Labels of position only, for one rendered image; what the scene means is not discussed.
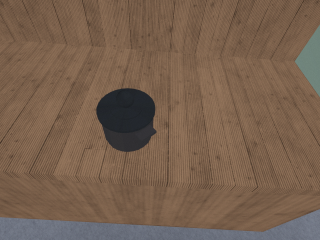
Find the knob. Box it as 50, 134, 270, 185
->
116, 90, 135, 108

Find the pot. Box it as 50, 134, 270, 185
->
102, 118, 157, 152

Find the table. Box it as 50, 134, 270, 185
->
0, 0, 320, 232

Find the lid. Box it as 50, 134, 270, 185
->
96, 88, 156, 133

